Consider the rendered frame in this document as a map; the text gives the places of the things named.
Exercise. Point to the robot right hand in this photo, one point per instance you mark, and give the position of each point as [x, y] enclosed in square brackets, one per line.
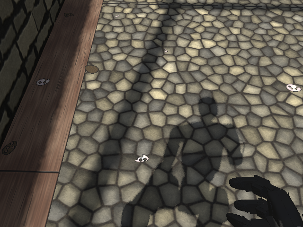
[278, 211]

